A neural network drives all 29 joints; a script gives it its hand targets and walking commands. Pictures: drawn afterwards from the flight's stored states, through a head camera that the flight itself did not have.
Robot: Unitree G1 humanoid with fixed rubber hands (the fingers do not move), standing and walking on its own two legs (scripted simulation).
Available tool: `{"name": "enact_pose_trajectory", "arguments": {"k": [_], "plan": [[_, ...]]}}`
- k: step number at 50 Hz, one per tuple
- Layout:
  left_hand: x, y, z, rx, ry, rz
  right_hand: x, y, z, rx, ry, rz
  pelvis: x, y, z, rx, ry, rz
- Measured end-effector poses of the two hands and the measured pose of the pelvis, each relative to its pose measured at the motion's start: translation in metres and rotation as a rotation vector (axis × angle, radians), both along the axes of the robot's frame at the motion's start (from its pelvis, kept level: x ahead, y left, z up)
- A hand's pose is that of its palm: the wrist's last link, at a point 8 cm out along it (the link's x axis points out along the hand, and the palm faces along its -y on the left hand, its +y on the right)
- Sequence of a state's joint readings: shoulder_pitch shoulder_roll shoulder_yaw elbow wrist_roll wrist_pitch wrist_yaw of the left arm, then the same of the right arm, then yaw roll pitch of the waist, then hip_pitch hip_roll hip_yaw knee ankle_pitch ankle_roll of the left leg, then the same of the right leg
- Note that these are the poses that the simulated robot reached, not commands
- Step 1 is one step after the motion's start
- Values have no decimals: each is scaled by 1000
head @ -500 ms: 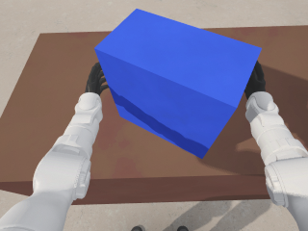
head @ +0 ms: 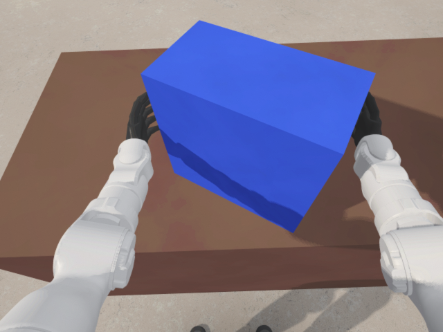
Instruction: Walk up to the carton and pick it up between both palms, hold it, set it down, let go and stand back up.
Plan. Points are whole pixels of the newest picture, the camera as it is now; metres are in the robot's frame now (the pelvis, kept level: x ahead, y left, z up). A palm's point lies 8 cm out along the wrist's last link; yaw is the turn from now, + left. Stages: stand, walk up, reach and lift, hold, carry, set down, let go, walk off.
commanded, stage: reach and lift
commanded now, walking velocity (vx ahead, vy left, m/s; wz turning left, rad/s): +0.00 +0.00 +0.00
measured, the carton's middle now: (250, 135) +0.46 -0.04 +0.06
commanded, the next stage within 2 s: none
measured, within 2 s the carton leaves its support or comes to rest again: leaves its support in 0.34 s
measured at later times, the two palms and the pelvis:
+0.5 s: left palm (135, 140) +0.44 +0.17 +0.08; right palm (371, 137) +0.42 -0.24 +0.09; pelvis +0.00 +0.00 +0.00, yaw +0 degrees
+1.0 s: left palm (128, 135) +0.43 +0.18 +0.11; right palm (377, 135) +0.41 -0.24 +0.11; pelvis +0.00 +0.00 +0.00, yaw +0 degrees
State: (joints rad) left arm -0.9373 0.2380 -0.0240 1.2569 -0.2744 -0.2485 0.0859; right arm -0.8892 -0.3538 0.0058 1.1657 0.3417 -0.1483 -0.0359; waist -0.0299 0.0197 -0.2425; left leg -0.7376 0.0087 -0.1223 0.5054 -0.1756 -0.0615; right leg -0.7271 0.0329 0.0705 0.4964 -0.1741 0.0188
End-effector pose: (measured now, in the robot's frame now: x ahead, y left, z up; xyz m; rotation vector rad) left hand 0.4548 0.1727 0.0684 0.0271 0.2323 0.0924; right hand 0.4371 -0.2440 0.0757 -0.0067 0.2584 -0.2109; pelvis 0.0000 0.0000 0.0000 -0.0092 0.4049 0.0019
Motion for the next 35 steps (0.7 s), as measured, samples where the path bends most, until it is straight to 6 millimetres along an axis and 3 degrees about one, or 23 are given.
{"name": "enact_pose_trajectory", "arguments": {"k": [8,17,35], "plan": [[0,0,0,43,-24,-40,2,1,1,-29,-16,-2,2,0,0,0,-1,0],[-12,5,2,44,-61,-32,-6,6,8,-41,-69,10,1,0,2,0,-28,1],[-18,-2,25,39,-136,-21,-23,0,19,-47,-145,-7,-3,0,3,0,-66,1]]}}
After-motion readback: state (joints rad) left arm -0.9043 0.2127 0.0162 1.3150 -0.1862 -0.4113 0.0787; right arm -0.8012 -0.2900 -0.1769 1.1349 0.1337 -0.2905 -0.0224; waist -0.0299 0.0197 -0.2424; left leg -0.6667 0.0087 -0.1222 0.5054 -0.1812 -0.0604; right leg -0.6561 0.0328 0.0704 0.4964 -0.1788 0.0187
